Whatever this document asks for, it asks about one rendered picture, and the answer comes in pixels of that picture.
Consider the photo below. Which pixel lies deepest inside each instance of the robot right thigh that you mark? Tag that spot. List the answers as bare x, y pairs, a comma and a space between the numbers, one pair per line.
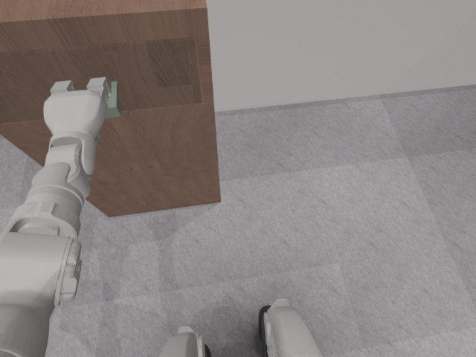
288, 332

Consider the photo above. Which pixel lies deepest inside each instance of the robot left thigh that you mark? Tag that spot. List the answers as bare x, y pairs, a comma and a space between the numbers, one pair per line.
187, 344

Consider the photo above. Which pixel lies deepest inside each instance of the robot left forearm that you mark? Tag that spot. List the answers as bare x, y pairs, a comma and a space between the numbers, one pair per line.
55, 201

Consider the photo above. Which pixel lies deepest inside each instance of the handle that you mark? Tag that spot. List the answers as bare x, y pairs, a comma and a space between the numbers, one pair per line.
114, 106

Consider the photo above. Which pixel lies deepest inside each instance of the drawer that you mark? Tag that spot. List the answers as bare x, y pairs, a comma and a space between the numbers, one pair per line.
150, 74

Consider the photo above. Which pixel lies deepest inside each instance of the cabinet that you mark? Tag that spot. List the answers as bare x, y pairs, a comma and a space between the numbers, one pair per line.
149, 159

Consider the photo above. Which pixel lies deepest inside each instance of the left robot upper arm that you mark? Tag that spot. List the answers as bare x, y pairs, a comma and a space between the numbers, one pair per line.
37, 273

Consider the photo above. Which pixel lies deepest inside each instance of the robot thigh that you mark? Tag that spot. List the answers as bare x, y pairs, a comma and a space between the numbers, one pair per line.
187, 344
288, 332

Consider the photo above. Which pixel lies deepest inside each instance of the left robot hand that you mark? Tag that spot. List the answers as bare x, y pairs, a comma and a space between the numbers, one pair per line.
83, 111

